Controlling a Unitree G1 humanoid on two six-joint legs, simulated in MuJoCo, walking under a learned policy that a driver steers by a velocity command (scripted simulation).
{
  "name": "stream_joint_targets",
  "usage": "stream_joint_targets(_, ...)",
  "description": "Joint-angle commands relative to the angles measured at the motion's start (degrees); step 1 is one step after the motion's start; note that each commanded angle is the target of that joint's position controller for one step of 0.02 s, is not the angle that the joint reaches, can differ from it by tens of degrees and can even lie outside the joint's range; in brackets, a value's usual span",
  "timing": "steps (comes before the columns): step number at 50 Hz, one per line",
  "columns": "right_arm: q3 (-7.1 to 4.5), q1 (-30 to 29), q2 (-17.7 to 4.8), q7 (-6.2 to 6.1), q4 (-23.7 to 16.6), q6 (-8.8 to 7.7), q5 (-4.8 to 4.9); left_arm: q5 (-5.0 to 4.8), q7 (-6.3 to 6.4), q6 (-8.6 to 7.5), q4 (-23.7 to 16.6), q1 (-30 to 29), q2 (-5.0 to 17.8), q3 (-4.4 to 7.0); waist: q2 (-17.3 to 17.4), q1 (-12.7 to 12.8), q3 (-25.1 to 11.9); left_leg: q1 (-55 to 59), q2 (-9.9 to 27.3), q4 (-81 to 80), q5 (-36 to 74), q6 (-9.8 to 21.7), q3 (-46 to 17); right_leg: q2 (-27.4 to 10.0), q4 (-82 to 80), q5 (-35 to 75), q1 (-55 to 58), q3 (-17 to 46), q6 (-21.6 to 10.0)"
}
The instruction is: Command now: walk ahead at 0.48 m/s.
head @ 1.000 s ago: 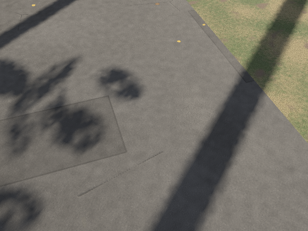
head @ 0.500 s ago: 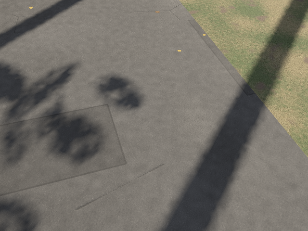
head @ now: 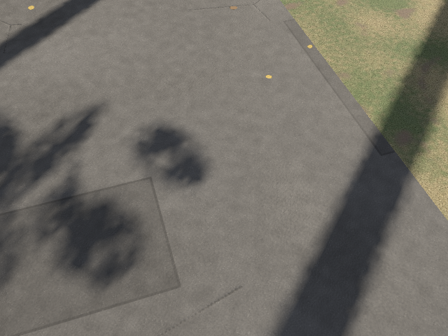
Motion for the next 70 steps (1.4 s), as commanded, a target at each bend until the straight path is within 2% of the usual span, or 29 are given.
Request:
stream_joint_targets(1, -1.98, 0.31, -5.51, -0.61, -4.22, -1.06, -0.07, 1.30, -0.33, -1.20, -0.23, 3.43, 3.27, 0.33, -2.39, 0.41, -4.70, -16.24, 6.94, 3.51, 7.14, 0.92, -2.69, -16.20, -18.72, 3.85, 13.92, 20.53, -9.93)
stream_joint_targets(8, -2.30, -11.37, -4.63, -0.70, -9.50, 0.80, -1.45, 0.84, 1.99, -0.93, 2.74, 10.18, 7.45, 0.78, -2.80, 1.09, 1.15, -23.59, 9.00, -17.10, 20.00, -2.61, -0.01, -14.11, -24.49, 6.63, 9.85, 12.27, -10.15)
stream_joint_targets(15, -1.11, -25.10, -3.88, 1.39, -13.66, 0.11, -0.53, -0.41, 2.57, 0.39, 5.27, 18.91, 8.98, 1.10, -3.08, 5.62, 2.38, -21.48, 4.63, -36.62, 27.80, -2.02, 3.01, -14.89, -21.23, 8.24, 19.25, 8.50, -7.52)
stream_joint_targets(18, -1.57, -24.95, -5.83, 2.35, -14.83, -0.34, -0.39, -0.43, 2.83, 1.46, 5.74, 19.15, 9.93, 1.67, -4.14, 3.75, 1.30, -19.76, 3.57, -39.46, 21.72, 0.24, 2.85, -17.89, -16.66, 14.32, 25.49, 9.33, -6.02)
stream_joint_targets(20, -3.22, -15.23, -8.93, 2.36, -12.39, -0.53, -0.49, -0.19, 2.85, 2.17, 4.99, 16.59, 10.23, 1.72, -5.15, -2.17, -4.67, -5.72, 0.21, -41.04, 19.64, 2.59, 5.66, -15.70, -5.04, 30.96, 25.12, 6.77, -4.04)
stream_joint_targets(21, -4.73, -4.56, -12.20, 1.92, -9.28, -0.46, -0.69, 0.39, 2.85, 2.36, 4.22, 16.49, 8.43, 0.97, -3.70, -6.32, -11.79, 9.70, 1.79, -39.67, 20.57, 4.81, 3.85, -12.43, 7.99, 29.85, 18.71, 4.39, -2.23)
stream_joint_targets(22, -6.13, 3.86, -18.31, 1.59, -7.68, -0.24, -2.08, 1.12, 2.46, 1.67, 2.95, 22.27, 2.67, -0.81, 8.05, -5.41, -21.62, 32.95, 16.76, -40.27, 16.49, 12.49, -18.54, -4.99, 30.86, 8.63, -2.03, 1.34, 1.41)
stream_joint_targets(23, -5.41, 5.32, -15.99, 1.96, -6.94, -0.02, -1.64, 0.18, 2.04, 0.19, 3.84, 23.68, 0.92, -1.58, 15.38, -5.05, -26.84, 39.78, 22.87, -51.01, 8.28, 17.50, -39.90, 1.01, 43.27, -23.63, -14.53, 7.47, 2.48)
stream_joint_targets(24, -4.01, 1.02, -11.83, 2.04, -7.63, -0.21, -1.25, -1.37, 1.76, -0.97, 2.87, 18.69, 7.26, 0.01, 10.37, -4.99, -19.04, 33.97, 20.70, -52.24, 4.87, 14.28, -34.43, -2.96, 48.36, -22.41, -20.43, 11.27, 1.10)
stream_joint_targets(25, -3.30, -4.20, -9.54, 1.88, -9.04, -0.28, -1.41, -2.09, 1.78, -1.55, 1.45, 13.85, 8.44, 0.26, 6.95, -3.82, -12.41, 25.50, 18.56, -53.05, 8.27, 12.12, -25.56, -6.05, 47.53, -17.28, -21.29, 9.80, 0.21)
stream_joint_targets(26, -2.74, -8.34, -8.02, 2.05, -9.61, -0.42, -1.84, -1.55, 2.17, -1.48, 1.27, 11.69, 7.86, 0.42, 2.80, -1.95, -7.84, 16.73, 16.25, -55.03, 14.29, 11.08, -18.83, -8.60, 43.72, -12.51, -18.93, 8.57, 0.33)
stream_joint_targets(28, -2.09, -10.87, -5.84, 2.41, -9.45, -0.78, -2.48, -0.45, 2.56, 0.05, 1.78, 12.83, 6.10, 0.88, 3.43, 1.26, -5.13, 7.92, 12.81, -58.48, 19.46, 9.64, -11.72, -11.20, 37.86, -7.77, -12.42, 8.81, 0.66)
stream_joint_targets(31, -2.32, -8.82, -7.46, 2.04, -7.85, -1.12, -2.53, 0.12, 3.01, 1.58, 1.64, 12.84, 4.15, 0.93, 2.42, 2.90, -2.91, 4.33, 11.88, -59.73, 36.95, 10.81, -5.66, -10.84, 32.62, -5.21, -11.68, 7.39, 2.42)
stream_joint_targets(34, -2.20, -8.02, -8.05, 0.86, -6.82, -0.36, -2.71, 1.04, 3.04, 1.70, -0.27, 8.11, 3.23, 0.73, 2.46, 2.75, -2.65, 3.78, 9.44, -57.95, 51.11, 9.35, 1.22, -9.59, 20.20, 2.91, -11.27, 5.89, 4.08)
stream_joint_targets(40, -2.04, -4.48, -8.96, -0.16, -3.80, 1.14, -2.04, 0.81, 2.21, 1.82, -2.16, -0.40, 3.36, 0.16, 3.76, -0.31, -3.86, 8.19, 9.35, -54.94, 47.46, 7.61, 2.75, -5.97, 3.98, 12.65, -4.56, 5.02, 3.36)
stream_joint_targets(44, -2.18, -5.89, -8.56, -0.58, -2.76, 2.35, -1.24, 1.82, 1.92, 0.97, -0.46, 4.29, 6.68, 1.31, 2.03, 3.20, -6.00, 11.99, 8.39, -44.43, 44.57, 4.81, 1.00, -4.62, -5.44, 15.40, 3.52, 4.96, 0.14)
stream_joint_targets(45, -2.00, -3.59, -8.06, -0.63, -2.84, 2.13, -2.12, 2.37, 2.34, 0.80, 0.43, 7.31, 10.22, 2.21, -1.53, 2.90, -9.59, 9.15, 4.66, -38.33, 39.09, 2.18, 2.64, -8.57, -4.24, 37.50, 12.27, 8.50, -1.54)
stream_joint_targets(46, -0.73, 4.26, -3.46, -0.36, -1.43, 1.71, -2.93, 2.78, 2.67, 1.18, 1.00, 9.34, 11.36, 2.11, -8.70, -0.78, -16.32, -1.40, 0.69, -29.48, 19.74, -1.08, 4.03, -16.97, 0.77, 53.75, 27.72, 16.55, -8.64)
stream_joint_targets(47, 0.01, 4.51, -2.09, -0.41, -0.35, 2.04, -2.49, 2.13, 2.68, 2.06, 1.97, 11.57, 6.60, 1.06, -12.57, 1.80, -20.17, -5.41, -1.92, -20.56, -4.67, -3.53, 3.21, -22.57, -0.63, 53.89, 30.53, 22.94, -14.70)
stream_joint_targets(48, -0.68, 0.15, -4.96, -0.42, -1.56, 2.91, -1.55, 1.32, 2.45, 2.40, 2.11, 10.76, 4.34, 0.12, -11.61, 2.55, -18.30, -8.75, -1.57, -14.68, -17.35, -4.74, 0.74, -22.72, -3.56, 43.04, 27.37, 25.02, -15.13)
stream_joint_targets(52, -1.54, -4.23, -5.63, -2.25, -1.93, 6.82, -1.11, 1.93, 3.23, 3.10, -0.47, -1.88, 5.98, 0.06, -7.54, -1.18, -8.81, -5.96, 2.82, -19.41, -8.87, -5.93, -0.42, -18.21, -12.94, 5.93, 7.28, 19.43, -8.34)
stream_joint_targets(57, -2.21, -4.70, -5.88, -2.05, -2.66, 7.46, -1.41, 1.06, 5.53, 5.08, -0.92, -2.46, 9.87, 1.80, -8.48, -1.24, -8.87, 0.73, 0.10, -27.09, 3.96, -4.01, 5.67, -17.24, -14.04, -1.28, 3.24, 12.24, -7.73)
stream_joint_targets(61, -2.91, -5.01, -6.11, -1.24, -4.42, 7.84, -2.44, -0.44, 6.55, 6.40, -0.89, -3.06, 9.18, 2.42, -6.45, -2.21, -5.35, 2.56, 0.54, -36.25, 8.76, 1.04, 5.07, -16.02, -10.50, -10.91, 0.97, 8.17, -3.41)
stream_joint_targets(62, -3.56, -4.97, -8.88, -1.31, -5.51, 7.76, -2.96, -0.37, 6.45, 6.68, -0.62, -1.45, 7.40, 2.23, 1.02, -1.70, -3.60, 2.51, 5.91, -45.59, 11.86, 4.30, -3.70, -12.23, -2.12, -12.91, -1.54, 3.42, 0.46)
stream_joint_targets(63, -4.97, -5.05, -14.98, -1.69, -6.68, 7.65, -2.43, 0.31, 6.56, 6.72, -2.17, -2.67, 4.59, 1.91, 13.67, -0.65, -0.27, 1.05, 15.00, -53.90, 12.24, 10.98, -19.66, -1.77, 8.97, -15.69, -8.51, -3.75, 5.06)
stream_joint_targets(64, -5.03, -3.40, -15.29, -1.85, -6.83, 6.43, -3.44, 1.10, 6.60, 6.34, -4.34, -8.59, 4.96, 1.96, 15.25, -3.86, 0.93, 0.86, 18.86, -57.68, 13.31, 14.82, -27.82, 0.26, 21.61, -24.26, -12.95, 2.41, 5.07)
stream_joint_targets(65, -4.61, -4.54, -13.44, -2.19, -7.25, 5.07, -4.00, 0.61, 6.15, 6.08, -4.43, -7.37, 5.52, 2.51, 11.69, -1.63, -0.49, 2.35, 17.58, -56.13, 16.91, 14.43, -24.74, -0.91, 28.94, -23.88, -14.56, 6.85, 4.64)
stream_joint_targets(67, -4.79, -10.27, -12.18, -2.28, -9.43, 3.88, -1.95, 0.78, 5.91, 5.85, -2.29, -2.95, 7.22, 3.32, 5.99, 1.28, -2.90, 5.78, 13.53, -51.90, 26.48, 10.07, -17.65, -2.23, 31.58, -18.63, -15.44, 8.40, 4.83)
stream_joint_targets(70, -4.58, -9.32, -10.38, -2.38, -9.83, 4.48, -1.20, 0.55, 5.73, 5.20, -2.43, -3.56, 5.46, 2.96, 4.84, 1.06, -6.50, 9.10, 11.04, -49.34, 35.24, 9.30, -14.41, -2.00, 26.73, -14.52, -12.63, 7.53, 6.21)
